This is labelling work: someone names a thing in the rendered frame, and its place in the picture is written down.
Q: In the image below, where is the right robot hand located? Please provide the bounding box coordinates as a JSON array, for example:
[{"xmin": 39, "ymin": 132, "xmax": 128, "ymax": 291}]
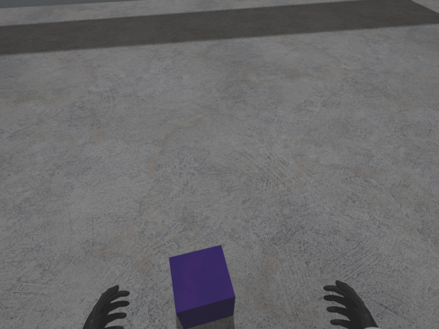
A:
[{"xmin": 323, "ymin": 280, "xmax": 378, "ymax": 329}]

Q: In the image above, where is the left robot hand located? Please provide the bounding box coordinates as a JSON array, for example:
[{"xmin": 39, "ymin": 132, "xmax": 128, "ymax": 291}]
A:
[{"xmin": 83, "ymin": 285, "xmax": 130, "ymax": 329}]

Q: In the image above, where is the carton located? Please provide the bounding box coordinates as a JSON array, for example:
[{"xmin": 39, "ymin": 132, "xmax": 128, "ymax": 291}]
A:
[{"xmin": 169, "ymin": 245, "xmax": 235, "ymax": 329}]

